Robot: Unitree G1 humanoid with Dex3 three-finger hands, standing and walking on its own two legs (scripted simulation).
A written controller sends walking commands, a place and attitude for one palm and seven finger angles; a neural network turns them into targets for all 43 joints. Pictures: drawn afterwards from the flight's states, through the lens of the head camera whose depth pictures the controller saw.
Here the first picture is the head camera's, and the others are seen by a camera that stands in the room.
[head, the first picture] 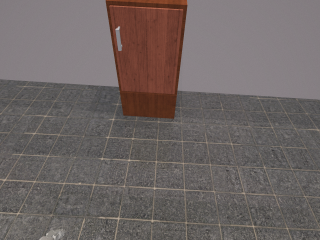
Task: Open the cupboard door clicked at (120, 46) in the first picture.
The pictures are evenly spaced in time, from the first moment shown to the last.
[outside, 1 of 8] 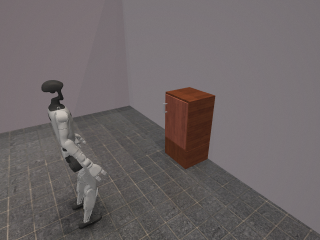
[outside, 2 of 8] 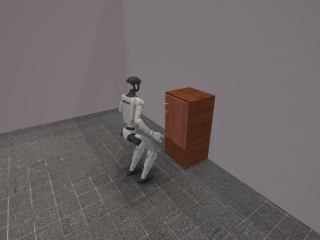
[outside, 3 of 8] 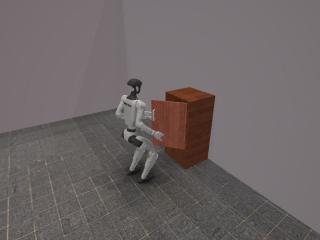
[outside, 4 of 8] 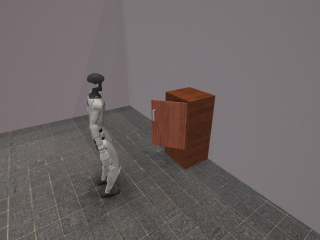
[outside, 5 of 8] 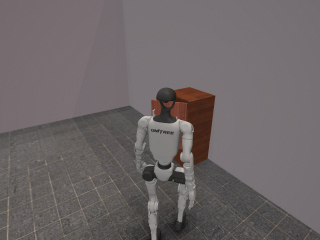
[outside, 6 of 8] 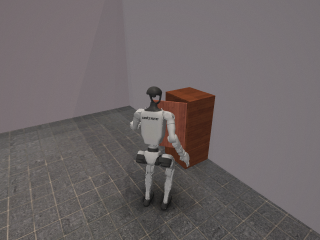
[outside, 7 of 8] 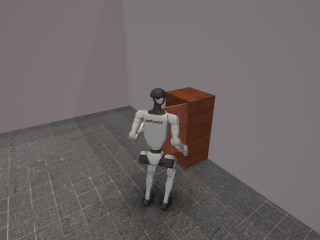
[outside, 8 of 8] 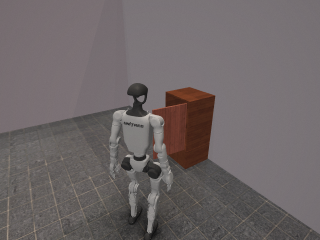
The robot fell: no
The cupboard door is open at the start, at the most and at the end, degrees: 0 84 84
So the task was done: yes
